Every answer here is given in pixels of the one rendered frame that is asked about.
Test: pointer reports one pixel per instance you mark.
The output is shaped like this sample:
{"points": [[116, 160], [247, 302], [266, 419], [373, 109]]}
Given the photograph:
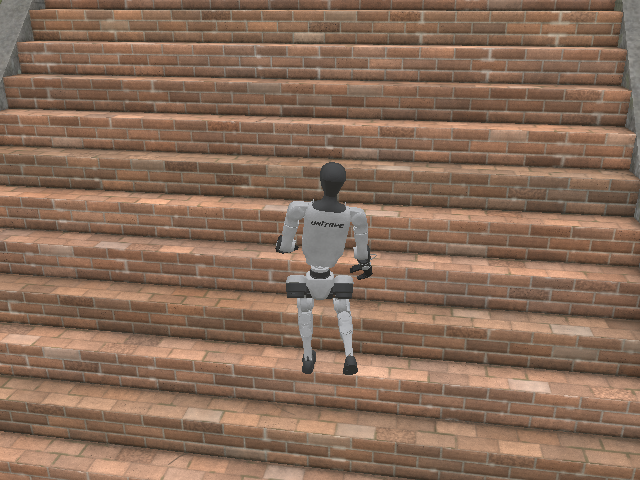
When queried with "robot right upper arm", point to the robot right upper arm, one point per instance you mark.
{"points": [[359, 220]]}

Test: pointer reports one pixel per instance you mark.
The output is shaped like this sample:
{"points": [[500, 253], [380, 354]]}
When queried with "robot left foot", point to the robot left foot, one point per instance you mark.
{"points": [[308, 365]]}

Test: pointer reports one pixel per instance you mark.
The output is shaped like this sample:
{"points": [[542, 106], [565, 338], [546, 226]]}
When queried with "robot right forearm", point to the robot right forearm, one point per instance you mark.
{"points": [[365, 264]]}

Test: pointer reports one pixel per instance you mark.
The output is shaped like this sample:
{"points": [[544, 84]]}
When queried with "robot torso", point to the robot torso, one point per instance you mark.
{"points": [[323, 242]]}

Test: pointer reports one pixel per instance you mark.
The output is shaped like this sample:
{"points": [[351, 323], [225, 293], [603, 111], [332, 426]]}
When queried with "right robot hand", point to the right robot hand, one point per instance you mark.
{"points": [[366, 274]]}

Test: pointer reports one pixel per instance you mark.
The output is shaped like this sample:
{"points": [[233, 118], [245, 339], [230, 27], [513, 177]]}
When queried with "robot left forearm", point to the robot left forearm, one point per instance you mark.
{"points": [[278, 244]]}

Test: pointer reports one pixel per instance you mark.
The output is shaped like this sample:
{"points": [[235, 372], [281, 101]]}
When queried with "robot left upper arm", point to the robot left upper arm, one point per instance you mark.
{"points": [[295, 212]]}

